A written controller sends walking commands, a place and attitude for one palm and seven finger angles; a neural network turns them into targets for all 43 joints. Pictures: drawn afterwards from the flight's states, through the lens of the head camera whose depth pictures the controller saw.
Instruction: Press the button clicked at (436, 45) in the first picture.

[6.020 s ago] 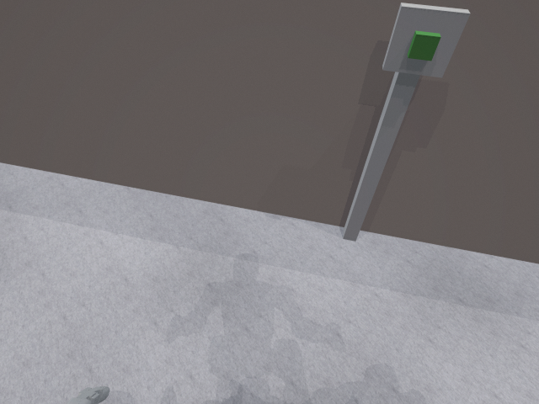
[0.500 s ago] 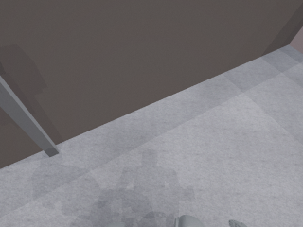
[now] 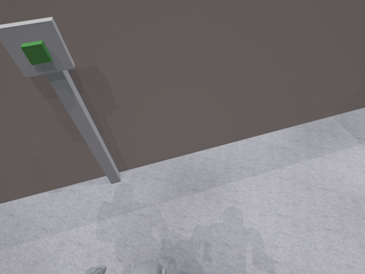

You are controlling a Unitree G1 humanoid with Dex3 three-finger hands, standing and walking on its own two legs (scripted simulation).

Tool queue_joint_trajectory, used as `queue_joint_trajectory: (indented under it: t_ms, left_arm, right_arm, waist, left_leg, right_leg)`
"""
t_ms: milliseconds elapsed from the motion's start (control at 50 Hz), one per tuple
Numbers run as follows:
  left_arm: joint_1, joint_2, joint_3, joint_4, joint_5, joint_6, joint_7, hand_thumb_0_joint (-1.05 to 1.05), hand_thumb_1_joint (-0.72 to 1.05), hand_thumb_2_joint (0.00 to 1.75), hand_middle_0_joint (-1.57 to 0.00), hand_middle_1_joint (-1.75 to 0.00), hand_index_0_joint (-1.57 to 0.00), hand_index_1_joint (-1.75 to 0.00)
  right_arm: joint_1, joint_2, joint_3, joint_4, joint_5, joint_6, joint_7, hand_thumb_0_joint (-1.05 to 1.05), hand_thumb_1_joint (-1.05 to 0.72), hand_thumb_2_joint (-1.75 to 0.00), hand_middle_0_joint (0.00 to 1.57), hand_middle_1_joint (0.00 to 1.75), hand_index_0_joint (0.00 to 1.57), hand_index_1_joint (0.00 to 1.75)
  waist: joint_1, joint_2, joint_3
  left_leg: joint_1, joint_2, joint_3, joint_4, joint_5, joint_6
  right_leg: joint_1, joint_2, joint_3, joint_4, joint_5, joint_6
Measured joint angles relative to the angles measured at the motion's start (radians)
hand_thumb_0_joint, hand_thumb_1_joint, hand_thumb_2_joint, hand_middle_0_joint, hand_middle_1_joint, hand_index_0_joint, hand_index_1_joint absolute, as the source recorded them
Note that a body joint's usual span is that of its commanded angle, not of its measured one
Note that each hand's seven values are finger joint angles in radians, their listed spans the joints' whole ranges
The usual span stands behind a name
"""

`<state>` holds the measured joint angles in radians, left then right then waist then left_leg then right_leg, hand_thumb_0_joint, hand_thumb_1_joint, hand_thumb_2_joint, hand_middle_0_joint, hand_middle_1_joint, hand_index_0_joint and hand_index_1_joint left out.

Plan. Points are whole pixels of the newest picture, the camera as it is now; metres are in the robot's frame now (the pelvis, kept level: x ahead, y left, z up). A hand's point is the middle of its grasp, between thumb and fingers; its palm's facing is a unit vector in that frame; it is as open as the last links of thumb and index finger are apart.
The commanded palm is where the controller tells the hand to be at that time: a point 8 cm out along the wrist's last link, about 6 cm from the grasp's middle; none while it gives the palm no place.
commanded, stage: turn to face it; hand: left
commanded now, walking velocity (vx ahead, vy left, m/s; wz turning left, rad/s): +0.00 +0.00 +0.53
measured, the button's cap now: (37, 52) +0.72 +0.48 +0.14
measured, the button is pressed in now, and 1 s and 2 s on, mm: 0 0 0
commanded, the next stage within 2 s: take the last steps up to it in 0.52 s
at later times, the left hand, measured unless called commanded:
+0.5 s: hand out of the picture +0.01 +0.28 -0.17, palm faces +0.26 -0.94 -0.24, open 7.4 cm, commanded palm none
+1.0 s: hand out of the picture -0.07 +0.18 -0.16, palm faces +0.41 -0.89 -0.20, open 7.4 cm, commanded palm none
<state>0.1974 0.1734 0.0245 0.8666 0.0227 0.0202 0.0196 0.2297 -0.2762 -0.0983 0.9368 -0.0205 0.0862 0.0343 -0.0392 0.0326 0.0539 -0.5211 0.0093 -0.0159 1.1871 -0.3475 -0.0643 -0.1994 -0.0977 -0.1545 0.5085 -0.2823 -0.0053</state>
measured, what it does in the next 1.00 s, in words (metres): steps on the spot, turning left: left foot, then right foot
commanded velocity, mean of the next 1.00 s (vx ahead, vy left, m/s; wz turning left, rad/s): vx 0.12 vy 0.01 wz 0.22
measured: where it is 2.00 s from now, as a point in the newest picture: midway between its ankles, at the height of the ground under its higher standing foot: (152, 258)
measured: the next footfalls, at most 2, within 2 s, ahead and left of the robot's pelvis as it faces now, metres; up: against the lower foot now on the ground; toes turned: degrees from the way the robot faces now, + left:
left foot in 0.24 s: +0.01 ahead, +0.16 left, +0.00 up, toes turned +14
right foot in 0.68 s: +0.06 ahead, -0.07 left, +0.00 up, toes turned +11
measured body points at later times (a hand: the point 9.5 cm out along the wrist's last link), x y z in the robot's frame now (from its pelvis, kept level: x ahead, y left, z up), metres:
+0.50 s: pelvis -0.01 +0.05 +0.00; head +0.02 +0.08 +0.45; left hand -0.01 +0.32 -0.15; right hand +0.14 -0.16 -0.13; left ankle -0.03 +0.15 -0.74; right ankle +0.02 -0.10 -0.68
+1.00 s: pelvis +0.03 +0.04 +0.01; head +0.03 +0.02 +0.46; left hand -0.09 +0.23 -0.14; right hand +0.12 -0.20 -0.15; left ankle -0.02 +0.19 -0.67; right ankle +0.03 -0.08 -0.74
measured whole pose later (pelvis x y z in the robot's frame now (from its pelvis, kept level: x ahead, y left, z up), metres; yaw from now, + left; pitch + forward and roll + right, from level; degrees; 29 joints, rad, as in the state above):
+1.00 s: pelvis +0.03 +0.04 +0.01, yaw +20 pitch +0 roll +1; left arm 0.42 0.13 0.02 1.07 0.03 -0.05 0.01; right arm 0.31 -0.23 -0.07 1.07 -0.03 0.05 0.03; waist 0.02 0.03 -0.01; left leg -0.47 0.09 0.02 0.97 -0.22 -0.04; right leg -0.07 -0.06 -0.16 0.33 -0.25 0.00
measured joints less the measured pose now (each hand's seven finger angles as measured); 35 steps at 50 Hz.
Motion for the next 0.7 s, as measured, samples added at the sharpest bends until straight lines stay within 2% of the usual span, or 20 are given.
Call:
queue_joint_trajectory:
  t_ms: [80,140,180,220,240,260,300,340,400,540,620,660,700]
  left_arm:
    - [0.017,0.004,0.0,0.011,0.005,-0.004,-0.001,0.01,0.9,0.9,-0.21,-0.3,-0.21,-0.3]
    - [0.029,0.018,0.006,0.022,0.011,-0.003,-0.003,0.01,0.9,0.9,-0.21,-0.3,-0.21,-0.3]
    - [0.038,0.032,0.013,0.032,0.013,-0.001,-0.005,0.01,0.9,0.9,-0.21,-0.3,-0.21,-0.3]
    - [0.052,0.049,0.022,0.044,0.009,0.004,-0.006,0.01,0.9,0.9,-0.21,-0.3,-0.21,-0.3]
    - [0.062,0.059,0.027,0.048,0.003,0.01,-0.007,0.01,0.9,0.9,-0.21,-0.3,-0.21,-0.3]
    - [0.061,0.074,0.032,0.059,0.0,0.021,-0.006,0.01,0.9,0.9,-0.21,-0.3,-0.21,-0.3]
    - [0.06,0.096,0.041,0.078,-0.001,0.044,0.0,0.01,0.9,0.9,-0.2,-0.3,-0.21,-0.3]
    - [0.056,0.106,0.048,0.097,-0.001,0.054,0.001,0.01,0.9,0.9,-0.2,-0.3,-0.2,-0.3]
    - [0.04,0.105,0.047,0.103,-0.004,0.048,-0.006,0.01,0.91,0.9,-0.2,-0.3,-0.2,-0.3]
    - [-0.004,0.07,0.032,0.083,-0.009,0.037,-0.008,0.01,0.91,0.9,-0.2,-0.3,-0.2,-0.3]
    - [-0.024,0.041,0.023,0.073,-0.012,0.026,-0.006,0.01,0.91,0.9,-0.2,-0.3,-0.2,-0.3]
    - [-0.022,0.029,0.017,0.069,-0.012,0.01,-0.006,0.01,0.91,0.9,-0.2,-0.3,-0.2,-0.3]
    - [-0.015,0.007,0.01,0.077,-0.002,-0.011,-0.004,0.01,0.91,0.9,-0.2,-0.3,-0.2,-0.3]
  right_arm:
    - [-0.008,-0.001,0.004,0.012,0.002,0.009,0.0,0.01,-0.9,-0.9,0.2,0.3,0.2,0.3]
    - [-0.028,0.005,0.013,0.014,0.007,0.006,-0.002,0.01,-0.91,-0.9,0.2,0.3,0.2,0.3]
    - [-0.043,0.011,0.021,0.007,0.011,-0.003,-0.005,0.01,-0.91,-0.9,0.2,0.3,0.2,0.3]
    - [-0.054,0.014,0.029,-0.006,0.013,-0.019,-0.005,0.01,-0.91,-0.9,0.2,0.3,0.2,0.3]
    - [-0.059,0.014,0.032,-0.014,0.011,-0.032,-0.006,0.01,-0.91,-0.9,0.2,0.3,0.2,0.3]
    - [-0.07,0.025,0.034,-0.016,0.011,-0.043,-0.009,0.01,-0.91,-0.9,0.2,0.3,0.2,0.3]
    - [-0.084,0.046,0.047,-0.021,0.01,-0.056,-0.014,0.01,-0.9,-0.9,0.2,0.3,0.2,0.3]
    - [-0.084,0.063,0.057,-0.026,0.007,-0.064,-0.026,0.0,-0.9,-0.9,0.2,0.3,0.2,0.3]
    - [-0.082,0.076,0.069,-0.023,0.006,-0.068,-0.038,0.0,-0.9,-0.9,0.2,0.3,0.2,0.3]
    - [-0.063,0.091,0.076,0.0,0.004,-0.063,-0.039,0.0,-0.9,-0.9,0.2,0.3,0.21,0.3]
    - [-0.046,0.089,0.07,0.018,0.001,-0.052,-0.037,0.0,-0.9,-0.9,0.21,0.3,0.21,0.3]
    - [-0.034,0.084,0.066,0.029,0.004,-0.048,-0.037,0.0,-0.9,-0.9,0.21,0.3,0.21,0.3]
    - [-0.02,0.071,0.058,0.043,0.01,-0.043,-0.036,0.0,-0.9,-0.9,0.2,0.3,0.21,0.3]
  waist:
    - [0.012,-0.018,0.015]
    - [0.03,-0.039,0.029]
    - [0.043,-0.054,0.035]
    - [0.051,-0.065,0.034]
    - [0.052,-0.067,0.028]
    - [0.055,-0.085,0.032]
    - [0.064,-0.101,0.035]
    - [0.062,-0.097,0.027]
    - [0.058,-0.081,0.023]
    - [0.046,-0.05,0.012]
    - [0.031,-0.029,0.005]
    - [0.03,-0.022,-0.003]
    - [0.03,0.009,-0.009]
  left_leg:
    - [0.049,0.036,0.018,-0.105,-0.028,-0.014]
    - [0.11,0.046,0.049,-0.256,-0.073,-0.011]
    - [0.157,0.044,0.072,-0.367,-0.078,-0.002]
    - [0.223,0.036,0.092,-0.525,0.003,0.01]
    - [0.242,0.032,0.091,-0.578,0.041,0.046]
    - [0.231,0.02,0.093,-0.56,0.029,0.072]
    - [0.233,0.015,0.093,-0.546,0.001,0.09]
    - [0.249,0.017,0.081,-0.578,0.01,0.091]
    - [0.281,0.01,0.059,-0.645,0.052,0.093]
    - [0.314,-0.014,0.027,-0.709,0.095,0.095]
    - [0.298,-0.025,0.009,-0.688,0.092,0.082]
    - [0.279,-0.033,0.004,-0.656,0.08,0.071]
    - [0.243,-0.027,-0.012,-0.566,0.001,0.059]
  right_leg:
    - [0.008,-0.027,-0.052,-0.004,-0.003,0.008]
    - [-0.003,-0.053,-0.081,0.02,-0.015,0.021]
    - [-0.016,-0.072,-0.099,0.051,-0.031,0.034]
    - [-0.037,-0.092,-0.115,0.104,-0.057,0.054]
    - [-0.062,-0.101,-0.112,0.153,-0.075,0.062]
    - [-0.096,-0.103,-0.069,0.229,-0.152,0.073]
    - [-0.165,-0.071,0.015,0.399,-0.253,0.076]
    - [-0.215,-0.039,0.055,0.522,-0.244,0.08]
    - [-0.248,-0.014,0.086,0.58,-0.185,0.086]
    - [-0.208,0.014,0.111,0.421,-0.16,0.091]
    - [-0.134,0.039,0.105,0.256,-0.136,0.08]
    - [-0.071,0.049,0.096,0.119,-0.048,0.074]
    - [-0.044,0.063,0.076,0.068,-0.023,0.01]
